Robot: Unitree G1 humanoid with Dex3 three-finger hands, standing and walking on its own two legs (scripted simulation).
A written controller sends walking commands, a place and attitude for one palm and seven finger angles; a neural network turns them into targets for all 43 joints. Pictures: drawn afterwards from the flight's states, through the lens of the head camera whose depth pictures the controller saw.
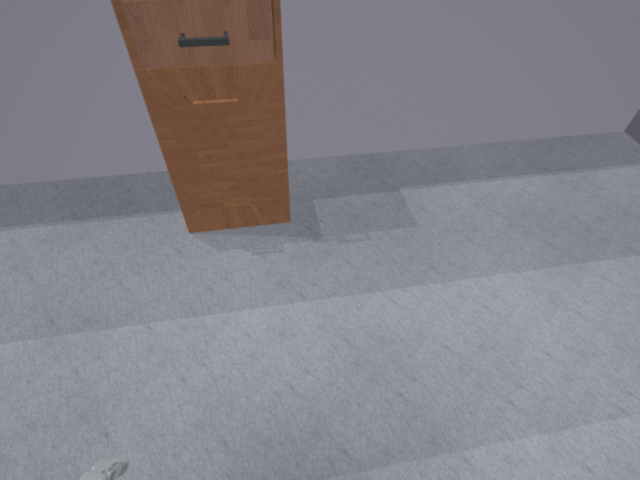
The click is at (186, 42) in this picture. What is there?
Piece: drawer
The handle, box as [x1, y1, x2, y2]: [178, 31, 229, 46]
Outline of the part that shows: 229,44 227,31 224,32 224,35 222,37 185,38 184,34 181,33 180,37 178,38 179,46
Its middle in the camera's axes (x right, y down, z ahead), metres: -0.33 -0.56 +1.08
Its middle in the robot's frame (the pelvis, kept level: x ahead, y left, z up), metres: +1.17 +0.39 +0.04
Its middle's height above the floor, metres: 0.80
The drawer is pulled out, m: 0.00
